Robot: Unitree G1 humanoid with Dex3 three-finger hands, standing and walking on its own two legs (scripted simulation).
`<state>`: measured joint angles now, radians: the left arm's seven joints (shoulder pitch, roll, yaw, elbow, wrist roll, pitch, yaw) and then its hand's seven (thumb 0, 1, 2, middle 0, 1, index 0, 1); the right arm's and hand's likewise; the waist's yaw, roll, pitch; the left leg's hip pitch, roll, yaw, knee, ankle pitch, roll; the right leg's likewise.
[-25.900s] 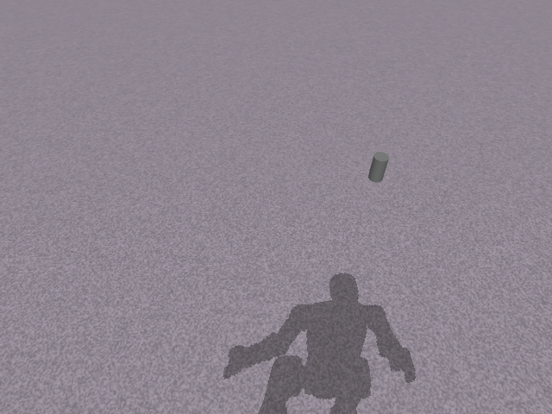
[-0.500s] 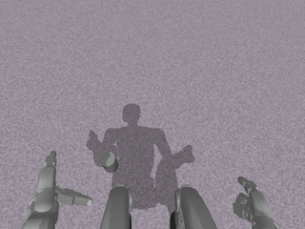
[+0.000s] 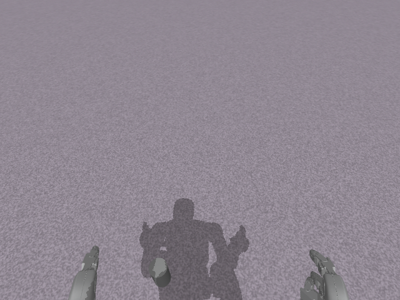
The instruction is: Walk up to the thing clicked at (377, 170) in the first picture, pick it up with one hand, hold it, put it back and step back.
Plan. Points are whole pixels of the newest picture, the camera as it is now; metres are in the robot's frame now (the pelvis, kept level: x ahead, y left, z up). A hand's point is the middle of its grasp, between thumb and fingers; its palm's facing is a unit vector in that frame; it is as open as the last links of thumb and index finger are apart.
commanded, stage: home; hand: left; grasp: from the side
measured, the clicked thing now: (160, 273) +0.37 +0.20 -0.64
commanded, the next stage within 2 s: stand in 1.62 s
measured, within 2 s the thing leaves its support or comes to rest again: neither
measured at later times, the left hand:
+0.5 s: hand out of the picture +0.16 +0.16 -0.05, palm faces +0.11 -0.96 -0.27, open 17.5 cm
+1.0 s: hand out of the picture +0.15 +0.16 -0.05, palm faces +0.12 -0.96 -0.27, open 17.5 cm
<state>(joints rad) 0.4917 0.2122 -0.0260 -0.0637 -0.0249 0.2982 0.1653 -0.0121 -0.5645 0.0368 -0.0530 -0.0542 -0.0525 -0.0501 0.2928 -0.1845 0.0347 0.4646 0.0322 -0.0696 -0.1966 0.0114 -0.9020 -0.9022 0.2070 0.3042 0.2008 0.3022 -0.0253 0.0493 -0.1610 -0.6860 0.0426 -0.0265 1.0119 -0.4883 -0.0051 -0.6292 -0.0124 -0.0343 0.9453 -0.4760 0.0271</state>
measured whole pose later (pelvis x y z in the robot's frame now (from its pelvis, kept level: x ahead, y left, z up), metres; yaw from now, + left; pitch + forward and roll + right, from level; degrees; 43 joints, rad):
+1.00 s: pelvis -0.01 -0.02 +0.01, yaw +1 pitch +6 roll -1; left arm 0.46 0.20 -0.01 0.02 -0.02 0.26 0.13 -0.01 -0.55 0.05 -0.05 -0.06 -0.05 -0.05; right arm 0.28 -0.20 0.03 0.51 0.02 -0.12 -0.19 0.01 -0.90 -0.90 0.21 0.30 0.20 0.30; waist -0.02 0.03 -0.11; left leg -0.62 0.05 -0.04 0.94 -0.44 -0.03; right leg -0.58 0.00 -0.05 0.91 -0.45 0.00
